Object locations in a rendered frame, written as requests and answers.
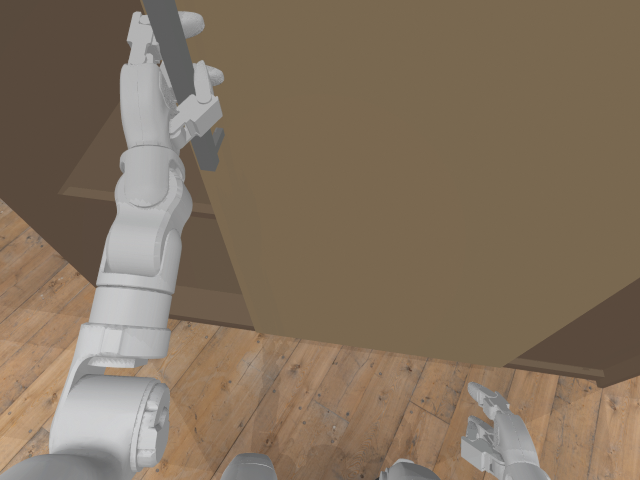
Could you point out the left robot upper arm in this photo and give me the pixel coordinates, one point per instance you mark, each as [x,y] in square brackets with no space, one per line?
[110,428]

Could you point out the wardrobe door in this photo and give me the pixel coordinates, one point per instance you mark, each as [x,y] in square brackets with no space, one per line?
[452,179]
[606,335]

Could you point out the robot right shin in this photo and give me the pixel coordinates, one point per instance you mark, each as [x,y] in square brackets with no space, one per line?
[403,460]

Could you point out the robot left hand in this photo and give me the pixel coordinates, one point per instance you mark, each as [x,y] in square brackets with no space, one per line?
[147,99]

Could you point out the left robot forearm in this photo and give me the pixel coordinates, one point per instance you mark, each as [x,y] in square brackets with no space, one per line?
[138,270]

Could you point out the robot right hand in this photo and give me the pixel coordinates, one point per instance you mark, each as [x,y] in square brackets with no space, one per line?
[493,449]

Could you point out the handle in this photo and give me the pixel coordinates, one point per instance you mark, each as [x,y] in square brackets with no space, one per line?
[166,25]

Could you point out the robot left thigh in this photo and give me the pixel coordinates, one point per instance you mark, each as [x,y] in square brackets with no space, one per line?
[250,466]

